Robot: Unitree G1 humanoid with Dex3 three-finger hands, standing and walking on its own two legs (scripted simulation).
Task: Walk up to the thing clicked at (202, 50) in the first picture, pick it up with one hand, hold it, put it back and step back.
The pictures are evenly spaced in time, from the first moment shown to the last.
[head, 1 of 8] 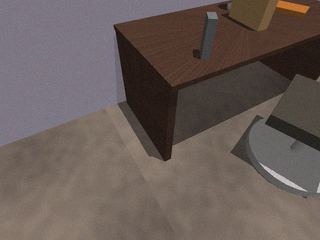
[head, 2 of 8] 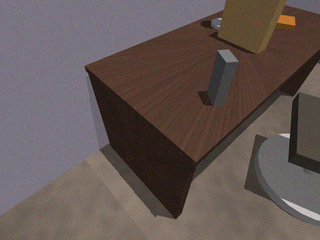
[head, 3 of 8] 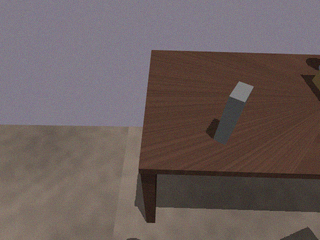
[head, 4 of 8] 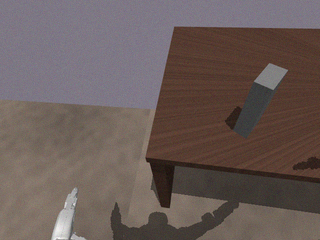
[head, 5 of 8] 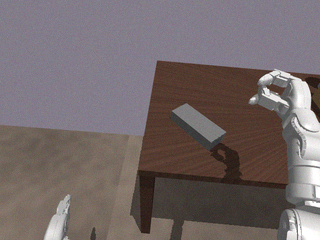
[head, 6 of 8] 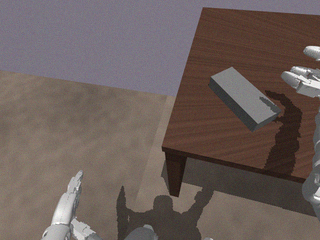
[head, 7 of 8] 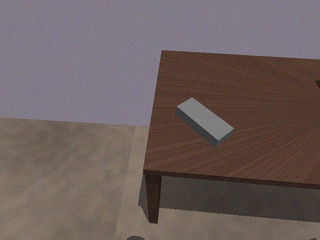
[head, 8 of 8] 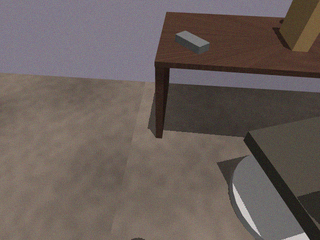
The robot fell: no
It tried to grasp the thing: yes
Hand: right
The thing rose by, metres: 0.00
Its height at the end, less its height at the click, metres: -0.08
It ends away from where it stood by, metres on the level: 0.12
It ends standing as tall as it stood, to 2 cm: no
